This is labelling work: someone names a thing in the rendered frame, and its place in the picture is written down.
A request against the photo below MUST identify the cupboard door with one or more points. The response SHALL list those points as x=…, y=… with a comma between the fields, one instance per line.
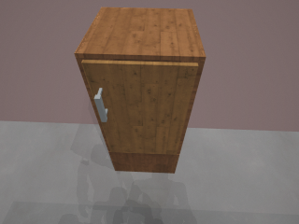
x=146, y=102

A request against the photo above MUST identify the handle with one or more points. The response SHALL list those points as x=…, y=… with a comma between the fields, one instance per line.
x=102, y=111

